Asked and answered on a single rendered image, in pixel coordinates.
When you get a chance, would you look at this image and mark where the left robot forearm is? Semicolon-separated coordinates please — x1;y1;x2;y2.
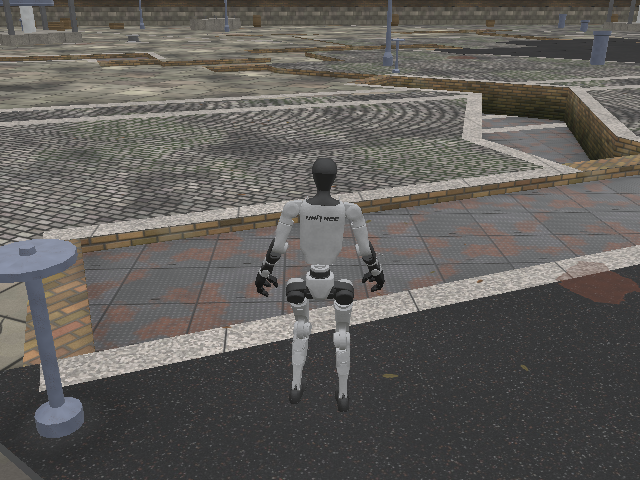
259;238;281;278

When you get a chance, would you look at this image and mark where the right robot forearm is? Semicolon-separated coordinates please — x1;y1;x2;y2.
362;241;382;276

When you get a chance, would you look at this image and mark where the robot right hand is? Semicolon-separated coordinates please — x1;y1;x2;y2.
362;270;385;292

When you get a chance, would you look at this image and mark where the robot left thigh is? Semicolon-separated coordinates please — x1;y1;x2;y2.
286;278;312;339

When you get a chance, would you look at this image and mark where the robot left upper arm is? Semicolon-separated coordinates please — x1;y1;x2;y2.
272;200;302;254

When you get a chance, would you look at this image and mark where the robot right upper arm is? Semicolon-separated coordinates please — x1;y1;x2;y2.
344;202;372;257

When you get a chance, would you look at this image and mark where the robot left hand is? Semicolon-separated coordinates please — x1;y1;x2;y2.
255;272;278;297

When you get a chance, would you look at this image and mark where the robot torso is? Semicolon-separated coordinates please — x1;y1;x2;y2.
299;196;346;300

